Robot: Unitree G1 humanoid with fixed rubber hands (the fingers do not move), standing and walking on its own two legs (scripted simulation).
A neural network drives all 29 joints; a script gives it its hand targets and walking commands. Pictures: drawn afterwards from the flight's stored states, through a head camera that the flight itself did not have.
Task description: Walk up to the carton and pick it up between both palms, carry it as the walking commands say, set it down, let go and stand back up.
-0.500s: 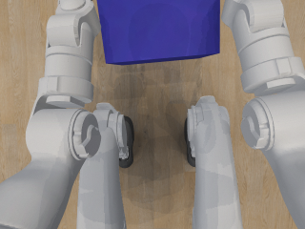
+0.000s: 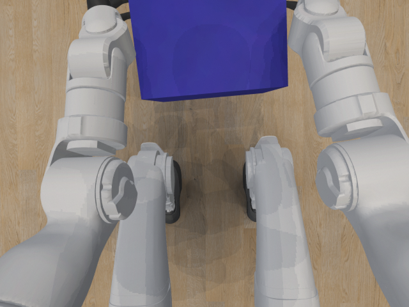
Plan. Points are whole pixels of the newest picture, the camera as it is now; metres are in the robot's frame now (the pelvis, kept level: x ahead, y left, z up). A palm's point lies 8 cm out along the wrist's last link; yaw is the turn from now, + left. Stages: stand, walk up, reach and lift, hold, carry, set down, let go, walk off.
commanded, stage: reach and lift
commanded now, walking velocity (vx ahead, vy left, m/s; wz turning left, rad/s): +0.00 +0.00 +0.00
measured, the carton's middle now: (206, 10) +0.58 -0.02 -0.12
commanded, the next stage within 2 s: none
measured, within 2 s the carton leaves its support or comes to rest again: neither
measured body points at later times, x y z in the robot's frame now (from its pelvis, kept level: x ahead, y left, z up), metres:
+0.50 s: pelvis +0.00 +0.00 +0.06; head +0.28 -0.02 +0.41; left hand +0.54 +0.13 +0.01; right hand +0.54 -0.17 +0.01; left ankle +0.18 +0.13 -0.46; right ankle +0.17 -0.14 -0.46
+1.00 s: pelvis +0.01 +0.00 +0.12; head +0.25 -0.03 +0.49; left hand +0.52 +0.13 +0.10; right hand +0.51 -0.17 +0.09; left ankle +0.18 +0.13 -0.46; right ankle +0.17 -0.14 -0.46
